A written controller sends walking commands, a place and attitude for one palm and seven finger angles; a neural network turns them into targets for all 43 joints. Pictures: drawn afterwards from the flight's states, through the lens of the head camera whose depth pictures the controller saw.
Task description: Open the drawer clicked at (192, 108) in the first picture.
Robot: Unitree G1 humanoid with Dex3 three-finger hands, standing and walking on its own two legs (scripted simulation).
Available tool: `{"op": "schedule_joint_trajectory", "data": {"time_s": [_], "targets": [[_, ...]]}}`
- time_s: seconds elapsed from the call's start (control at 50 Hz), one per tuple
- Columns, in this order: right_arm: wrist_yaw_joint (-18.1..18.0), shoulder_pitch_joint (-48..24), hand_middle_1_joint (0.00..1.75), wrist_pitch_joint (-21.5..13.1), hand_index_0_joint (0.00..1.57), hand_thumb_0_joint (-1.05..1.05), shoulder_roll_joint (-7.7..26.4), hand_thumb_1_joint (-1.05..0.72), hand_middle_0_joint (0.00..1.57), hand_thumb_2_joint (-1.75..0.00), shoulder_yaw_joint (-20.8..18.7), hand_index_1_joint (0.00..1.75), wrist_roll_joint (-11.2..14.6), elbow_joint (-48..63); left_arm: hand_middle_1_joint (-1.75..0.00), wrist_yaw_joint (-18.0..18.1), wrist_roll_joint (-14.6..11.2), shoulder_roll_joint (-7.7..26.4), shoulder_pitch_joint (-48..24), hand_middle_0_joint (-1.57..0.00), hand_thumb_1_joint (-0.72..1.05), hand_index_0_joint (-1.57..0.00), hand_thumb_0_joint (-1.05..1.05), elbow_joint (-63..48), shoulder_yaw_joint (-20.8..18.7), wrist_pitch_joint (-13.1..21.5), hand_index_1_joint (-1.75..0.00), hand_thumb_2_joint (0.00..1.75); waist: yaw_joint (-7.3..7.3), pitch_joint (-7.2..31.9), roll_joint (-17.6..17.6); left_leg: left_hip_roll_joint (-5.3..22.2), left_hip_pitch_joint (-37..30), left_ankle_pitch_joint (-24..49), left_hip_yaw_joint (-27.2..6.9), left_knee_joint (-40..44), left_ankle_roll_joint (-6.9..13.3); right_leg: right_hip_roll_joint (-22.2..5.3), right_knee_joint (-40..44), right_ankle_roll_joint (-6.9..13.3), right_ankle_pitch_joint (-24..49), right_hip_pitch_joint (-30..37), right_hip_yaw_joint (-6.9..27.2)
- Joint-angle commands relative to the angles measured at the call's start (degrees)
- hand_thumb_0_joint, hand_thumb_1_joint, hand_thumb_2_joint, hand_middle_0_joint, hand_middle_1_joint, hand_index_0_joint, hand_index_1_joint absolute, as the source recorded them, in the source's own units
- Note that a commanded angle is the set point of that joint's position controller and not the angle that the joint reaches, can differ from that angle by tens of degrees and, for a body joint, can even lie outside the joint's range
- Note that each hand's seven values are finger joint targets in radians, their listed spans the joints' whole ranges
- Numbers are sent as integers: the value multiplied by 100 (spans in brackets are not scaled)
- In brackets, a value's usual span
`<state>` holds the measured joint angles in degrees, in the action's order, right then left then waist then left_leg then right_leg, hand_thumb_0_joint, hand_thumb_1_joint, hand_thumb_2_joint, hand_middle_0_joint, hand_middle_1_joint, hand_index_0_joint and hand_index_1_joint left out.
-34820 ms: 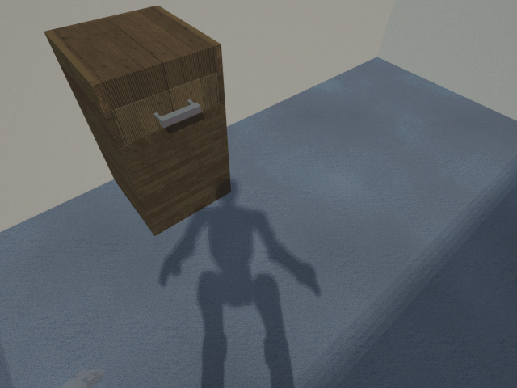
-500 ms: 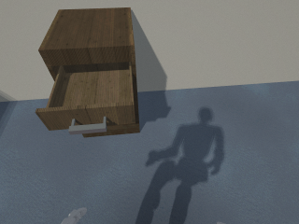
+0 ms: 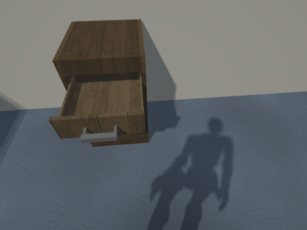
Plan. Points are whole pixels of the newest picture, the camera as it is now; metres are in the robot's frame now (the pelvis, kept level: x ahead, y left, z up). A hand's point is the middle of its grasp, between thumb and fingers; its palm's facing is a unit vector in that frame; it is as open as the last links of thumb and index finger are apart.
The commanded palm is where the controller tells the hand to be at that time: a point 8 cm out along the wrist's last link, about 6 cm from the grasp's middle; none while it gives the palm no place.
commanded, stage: let the arm hang, fingers relaxed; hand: left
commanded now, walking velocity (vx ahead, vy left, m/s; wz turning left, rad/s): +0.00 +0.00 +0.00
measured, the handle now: (99, 133) +0.51 +0.27 -0.17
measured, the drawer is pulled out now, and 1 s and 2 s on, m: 0.29 0.29 0.29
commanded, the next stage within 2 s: look to check the result in 0.36 s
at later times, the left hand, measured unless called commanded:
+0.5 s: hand out of the picture -0.01 +0.16 -0.18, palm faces +0.03 -0.98 -0.17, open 7.4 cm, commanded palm none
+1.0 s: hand out of the picture +0.01 +0.16 -0.18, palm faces +0.03 -0.98 -0.19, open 7.4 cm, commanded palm none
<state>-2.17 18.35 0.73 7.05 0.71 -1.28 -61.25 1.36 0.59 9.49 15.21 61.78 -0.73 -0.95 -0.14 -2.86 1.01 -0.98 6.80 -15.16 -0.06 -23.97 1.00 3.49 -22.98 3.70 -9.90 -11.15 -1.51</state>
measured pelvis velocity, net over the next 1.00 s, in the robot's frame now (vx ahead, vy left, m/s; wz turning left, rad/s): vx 0.01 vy -0.01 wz -0.01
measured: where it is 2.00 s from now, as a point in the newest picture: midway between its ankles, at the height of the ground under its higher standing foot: outside the picture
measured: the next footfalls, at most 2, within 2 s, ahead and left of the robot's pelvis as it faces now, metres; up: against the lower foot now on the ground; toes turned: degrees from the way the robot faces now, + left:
none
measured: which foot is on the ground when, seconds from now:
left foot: down 0.00-1.00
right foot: down 0.00-1.00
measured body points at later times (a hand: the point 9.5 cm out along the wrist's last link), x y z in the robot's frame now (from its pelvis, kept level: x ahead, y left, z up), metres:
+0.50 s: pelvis +0.00 +0.00 +0.00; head +0.01 -0.01 +0.45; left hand -0.01 +0.21 -0.16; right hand -0.05 -0.20 -0.16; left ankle -0.02 +0.11 -0.74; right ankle +0.03 -0.08 -0.74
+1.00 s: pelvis +0.01 -0.01 +0.00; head +0.03 -0.01 +0.45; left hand +0.01 +0.21 -0.16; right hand -0.02 -0.21 -0.16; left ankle -0.02 +0.11 -0.74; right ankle +0.03 -0.08 -0.74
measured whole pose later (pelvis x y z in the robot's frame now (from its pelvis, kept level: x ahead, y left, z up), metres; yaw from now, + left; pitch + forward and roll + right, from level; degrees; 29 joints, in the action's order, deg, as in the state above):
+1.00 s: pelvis +0.01 -0.01 +0.00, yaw -1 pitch -1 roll +0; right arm -2.7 19.3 -0.2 5.8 0.0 -1.0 -64.2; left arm 2.1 0.5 7.4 16.3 64.7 -0.9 0.4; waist 0.3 -2.6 0.3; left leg -0.3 6.0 -15.9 0.5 -23.1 0.3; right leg 4.2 -23.3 4.4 -11.0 -11.2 -0.9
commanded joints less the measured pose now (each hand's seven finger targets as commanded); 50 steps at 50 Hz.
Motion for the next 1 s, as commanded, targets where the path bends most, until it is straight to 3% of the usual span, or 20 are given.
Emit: {"op": "schedule_joint_trajectory", "data": {"time_s": [0.0,0.12,0.24,0.26,0.4,0.46,0.48,0.72,0.82,0.98], "targets": [[-40,563,30,-96,20,0,532,-90,20,-90,-118,30,29,19,-30,78,15,502,252,-20,90,-20,0,-103,-130,101,-30,90,27,-268,-101,547,575,221,-477,584,195,-732,536,-26,-175,138,827],[-60,629,30,-124,20,0,418,-90,20,-90,-102,30,37,-121,-30,96,13,421,346,-20,90,-20,0,29,-131,125,-30,90,22,-240,-13,553,517,416,-446,583,184,-736,436,-13,85,143,819],[-61,720,30,-89,20,0,360,-90,20,-90,-107,30,28,-198,-30,99,14,366,442,-20,90,-20,0,100,-119,112,-30,90,33,-474,46,504,586,57,-405,582,176,-726,552,-3,-367,-99,904],[-63,758,30,-88,20,0,353,-90,20,-90,-127,30,39,-197,-30,108,21,368,467,-20,90,-20,0,116,-124,124,-30,90,39,-407,-66,532,517,112,-394,547,176,-721,546,-2,-360,-128,882],[-68,848,30,-99,20,0,309,-90,20,-90,-118,30,34,-245,-30,112,10,327,503,-20,90,-20,0,155,-127,130,-30,90,51,-359,30,516,531,162,-389,532,173,-740,536,4,-293,-70,906],[-69,852,30,-91,20,0,309,-90,20,-90,-142,30,48,-238,-30,121,14,311,561,-20,90,-20,0,176,-129,151,-30,90,62,-315,-135,513,433,224,-341,460,156,-743,565,1,-319,-129,922],[-72,890,30,-94,20,0,299,-90,20,-90,-129,30,39,-256,-30,121,8,297,538,-20,90,-20,0,170,-129,148,-30,90,68,-319,-23,514,476,202,-350,476,162,-755,577,2,-330,-90,934],[-92,810,30,-133,20,0,317,-90,20,-90,-139,30,52,-258,-30,129,0,291,568,-20,90,-20,0,189,-133,176,-30,90,50,-220,65,554,377,590,-340,469,141,-761,438,-2,293,65,864],[-84,784,30,-106,20,0,329,-90,20,-90,-152,30,49,-269,-30,132,2,309,548,-20,90,-20,0,178,-129,178,-30,90,60,-372,-111,522,409,456,-310,467,130,-762,528,-21,123,-17,919],[-95,715,30,-130,20,0,368,-90,20,-90,-161,30,54,-262,-30,137,-1,346,512,-20,90,-20,0,151,-143,200,-30,90,67,-171,9,580,253,736,-318,456,127,-765,436,-12,545,123,864]]}}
